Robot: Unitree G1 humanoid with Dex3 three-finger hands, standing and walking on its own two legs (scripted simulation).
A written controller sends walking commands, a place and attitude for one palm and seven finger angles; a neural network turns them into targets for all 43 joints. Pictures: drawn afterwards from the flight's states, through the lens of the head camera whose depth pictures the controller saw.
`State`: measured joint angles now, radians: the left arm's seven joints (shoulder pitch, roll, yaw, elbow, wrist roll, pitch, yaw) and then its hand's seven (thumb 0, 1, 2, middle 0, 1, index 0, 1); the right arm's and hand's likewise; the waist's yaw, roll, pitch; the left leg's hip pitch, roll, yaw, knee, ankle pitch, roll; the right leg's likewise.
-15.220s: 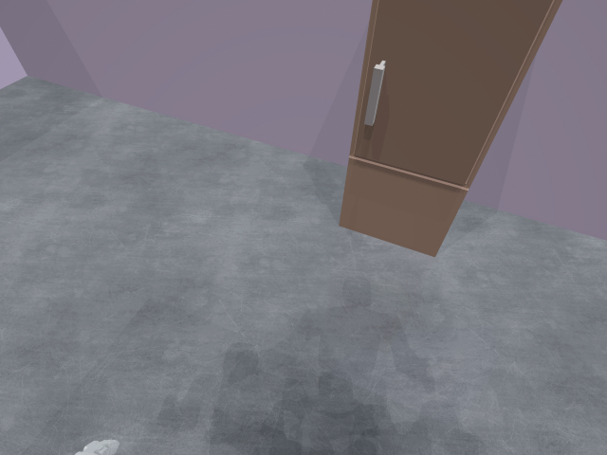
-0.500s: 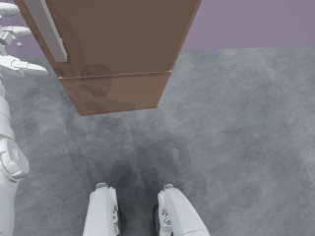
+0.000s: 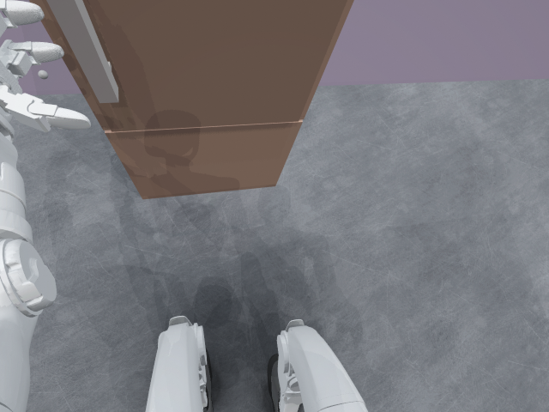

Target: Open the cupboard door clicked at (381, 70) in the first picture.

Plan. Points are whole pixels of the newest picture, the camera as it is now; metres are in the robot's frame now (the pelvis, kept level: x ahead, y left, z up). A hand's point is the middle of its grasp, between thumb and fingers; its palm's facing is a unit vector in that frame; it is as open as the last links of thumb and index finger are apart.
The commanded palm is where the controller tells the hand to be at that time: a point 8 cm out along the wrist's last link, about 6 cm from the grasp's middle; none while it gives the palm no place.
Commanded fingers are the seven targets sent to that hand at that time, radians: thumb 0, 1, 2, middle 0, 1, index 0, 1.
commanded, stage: slide the fingers in behind the handle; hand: left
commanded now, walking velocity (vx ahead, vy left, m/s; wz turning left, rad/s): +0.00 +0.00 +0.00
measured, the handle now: (87, 35) +0.60 +0.22 +0.06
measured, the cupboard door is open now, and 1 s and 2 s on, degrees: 0 0 0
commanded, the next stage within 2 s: close the thumb around the handle in 1.42 s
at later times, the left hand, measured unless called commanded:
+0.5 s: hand (74, 72) +0.54 +0.23 +0.06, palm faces +0.11 -0.99 -0.01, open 14.0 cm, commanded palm +0.52 +0.25 +0.05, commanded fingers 0.00 -0.50 0.30 -0.30 -1.20 -0.30 -1.20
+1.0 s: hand (104, 70) +0.55 +0.20 +0.05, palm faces +0.11 -0.99 +0.00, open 14.0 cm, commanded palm +0.53 +0.22 +0.05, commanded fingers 0.00 -0.50 0.30 -0.30 -1.20 -0.30 -1.20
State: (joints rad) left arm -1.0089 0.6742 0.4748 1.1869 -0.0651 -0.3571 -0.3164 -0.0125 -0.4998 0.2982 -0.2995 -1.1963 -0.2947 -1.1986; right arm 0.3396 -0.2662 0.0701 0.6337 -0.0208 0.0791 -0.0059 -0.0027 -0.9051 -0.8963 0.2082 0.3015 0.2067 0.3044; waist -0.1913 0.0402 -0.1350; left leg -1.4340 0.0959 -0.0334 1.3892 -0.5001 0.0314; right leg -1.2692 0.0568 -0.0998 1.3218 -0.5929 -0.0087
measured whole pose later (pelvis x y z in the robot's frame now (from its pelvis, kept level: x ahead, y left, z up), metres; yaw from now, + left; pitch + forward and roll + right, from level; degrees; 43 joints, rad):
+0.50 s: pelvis +0.00 +0.00 +0.00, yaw +0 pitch +30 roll -6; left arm -0.98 0.58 0.45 1.18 -0.05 -0.40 -0.22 -0.01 -0.50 0.30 -0.30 -1.20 -0.30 -1.20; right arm 0.35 -0.25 0.06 0.64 -0.03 0.08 0.01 0.00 -0.91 -0.90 0.21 0.30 0.21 0.30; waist -0.19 0.05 -0.14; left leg -1.40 0.10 -0.02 1.37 -0.50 0.03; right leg -1.25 0.06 -0.09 1.31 -0.59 -0.01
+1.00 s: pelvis +0.01 -0.01 +0.00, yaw +0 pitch +30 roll -6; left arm -1.00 0.52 0.42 1.19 -0.03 -0.43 -0.14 -0.01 -0.50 0.30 -0.30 -1.20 -0.30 -1.20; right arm 0.34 -0.25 0.05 0.64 -0.04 0.08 0.03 0.00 -0.91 -0.90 0.21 0.30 0.21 0.30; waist -0.20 0.05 -0.15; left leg -1.41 0.09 -0.02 1.38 -0.51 0.02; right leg -1.26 0.06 -0.09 1.33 -0.60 -0.02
